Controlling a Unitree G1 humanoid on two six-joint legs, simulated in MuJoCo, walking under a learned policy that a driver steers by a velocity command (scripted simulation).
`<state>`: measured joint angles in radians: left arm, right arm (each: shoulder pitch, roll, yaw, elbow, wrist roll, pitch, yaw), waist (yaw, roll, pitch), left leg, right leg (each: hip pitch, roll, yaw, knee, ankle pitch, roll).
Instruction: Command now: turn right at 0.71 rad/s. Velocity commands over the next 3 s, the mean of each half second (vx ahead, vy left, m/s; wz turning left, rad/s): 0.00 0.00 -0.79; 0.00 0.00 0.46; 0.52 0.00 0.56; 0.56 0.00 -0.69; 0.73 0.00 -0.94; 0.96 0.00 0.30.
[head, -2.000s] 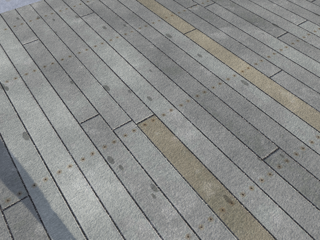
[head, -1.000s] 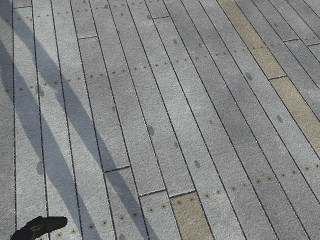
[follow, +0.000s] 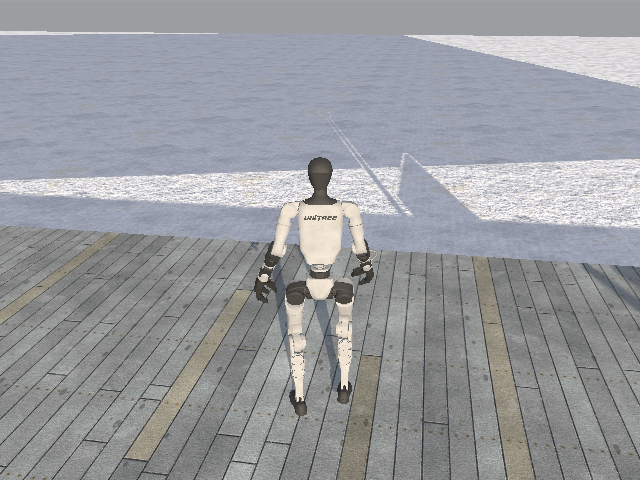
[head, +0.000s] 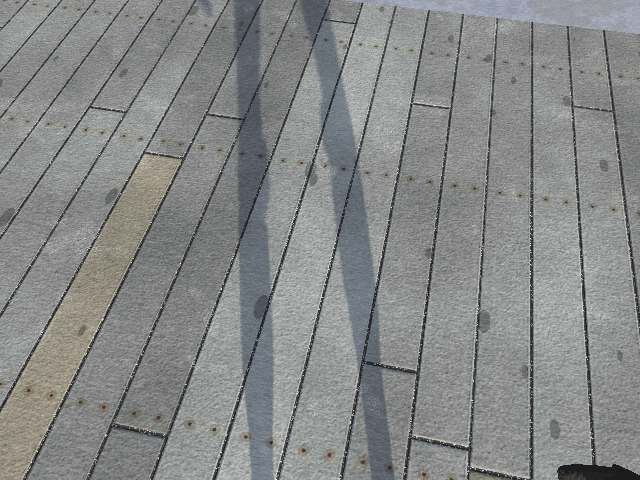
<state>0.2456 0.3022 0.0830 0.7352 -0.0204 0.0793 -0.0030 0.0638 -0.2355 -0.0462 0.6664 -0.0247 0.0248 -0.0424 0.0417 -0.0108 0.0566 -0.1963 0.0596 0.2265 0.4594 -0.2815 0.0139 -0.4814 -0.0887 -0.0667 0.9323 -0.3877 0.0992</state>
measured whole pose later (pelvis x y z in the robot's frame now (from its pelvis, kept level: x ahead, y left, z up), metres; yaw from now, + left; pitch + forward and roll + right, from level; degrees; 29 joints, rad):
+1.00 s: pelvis +0.06 -0.08 +0.00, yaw -5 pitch +2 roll +0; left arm 0.20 0.29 0.08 0.65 0.03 0.01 0.02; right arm 0.16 -0.35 -0.12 0.68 0.03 0.04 -0.03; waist -0.01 0.04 0.03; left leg -0.50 -0.07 -0.19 0.89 -0.45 -0.05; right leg -0.25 0.06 0.02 0.48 -0.26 -0.06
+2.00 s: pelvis +0.54 +0.07 -0.04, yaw -11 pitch -1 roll +2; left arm 0.15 0.33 0.08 0.62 -0.02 0.01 -0.04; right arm 0.18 -0.30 -0.08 0.75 0.03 -0.05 -0.01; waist 0.00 0.00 0.11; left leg -0.06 0.05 0.20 0.93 -0.47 -0.03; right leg -0.52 0.05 -0.10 0.67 -0.15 -0.16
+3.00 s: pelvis +1.10 -0.15 -0.01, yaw -27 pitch +1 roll -2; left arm 0.18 0.26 0.04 0.63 0.01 -0.10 -0.01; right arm 0.41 -0.29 -0.03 0.79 0.05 -0.06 -0.01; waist -0.03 0.04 0.01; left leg -0.43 0.05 -0.05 1.29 -0.35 0.04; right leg -0.28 -0.02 -0.04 0.51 -0.26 0.03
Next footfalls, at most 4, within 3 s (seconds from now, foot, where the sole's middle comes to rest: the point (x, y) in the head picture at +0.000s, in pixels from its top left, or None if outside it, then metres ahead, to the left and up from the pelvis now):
0.12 right None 0.04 -0.13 -0.78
0.60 left None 0.17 0.06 -0.78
0.92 right None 0.07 -0.17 -0.78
1.54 left None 0.40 0.19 -0.78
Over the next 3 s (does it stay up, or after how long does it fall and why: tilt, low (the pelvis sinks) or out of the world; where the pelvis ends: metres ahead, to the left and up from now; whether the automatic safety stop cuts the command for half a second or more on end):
stays up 1.10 -0.15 -0.01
